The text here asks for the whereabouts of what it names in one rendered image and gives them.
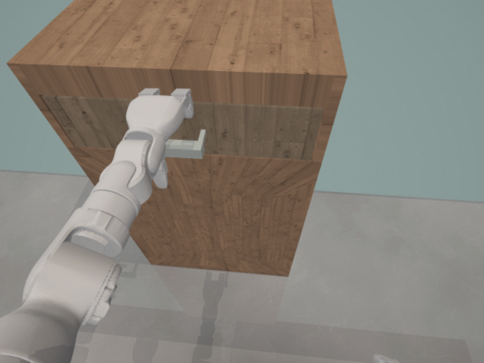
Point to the cabinet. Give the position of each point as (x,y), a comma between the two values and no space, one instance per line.
(222,212)

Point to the robot left forearm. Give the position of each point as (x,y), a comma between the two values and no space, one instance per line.
(102,223)

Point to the robot left upper arm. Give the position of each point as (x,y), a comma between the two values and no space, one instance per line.
(75,288)

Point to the handle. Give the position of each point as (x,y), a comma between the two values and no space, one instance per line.
(185,148)

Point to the robot left hand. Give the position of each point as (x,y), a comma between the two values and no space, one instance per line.
(163,114)

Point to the drawer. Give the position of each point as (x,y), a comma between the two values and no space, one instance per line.
(249,130)

